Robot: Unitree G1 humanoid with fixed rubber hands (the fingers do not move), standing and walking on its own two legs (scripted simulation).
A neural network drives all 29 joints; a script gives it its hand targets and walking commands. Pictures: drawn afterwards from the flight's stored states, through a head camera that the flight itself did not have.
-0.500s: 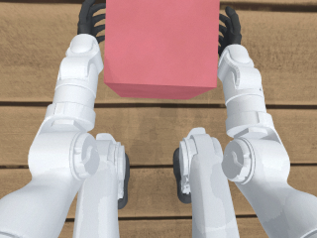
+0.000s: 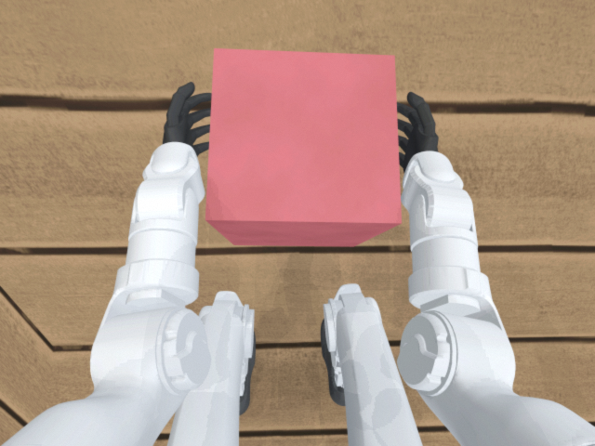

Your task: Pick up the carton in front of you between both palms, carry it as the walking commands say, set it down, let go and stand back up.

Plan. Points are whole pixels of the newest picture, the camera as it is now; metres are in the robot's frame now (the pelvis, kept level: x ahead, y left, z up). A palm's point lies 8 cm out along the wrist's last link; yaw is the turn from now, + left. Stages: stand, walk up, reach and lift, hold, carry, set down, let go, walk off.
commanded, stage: reach and lift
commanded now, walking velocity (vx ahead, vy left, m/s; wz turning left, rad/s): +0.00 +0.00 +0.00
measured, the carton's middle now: (298, 168) +0.47 -0.03 -0.12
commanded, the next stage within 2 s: none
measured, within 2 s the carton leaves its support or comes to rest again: neither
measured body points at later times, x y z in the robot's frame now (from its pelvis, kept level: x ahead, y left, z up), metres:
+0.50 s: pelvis +0.04 +0.00 +0.14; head +0.17 -0.01 +0.57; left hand +0.44 +0.14 +0.11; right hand +0.43 -0.17 +0.11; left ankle +0.10 +0.11 -0.49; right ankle +0.10 -0.13 -0.49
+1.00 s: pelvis +0.08 +0.00 +0.24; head +0.07 -0.01 +0.69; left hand +0.40 +0.14 +0.25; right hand +0.39 -0.16 +0.25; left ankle +0.10 +0.11 -0.49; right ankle +0.10 -0.13 -0.49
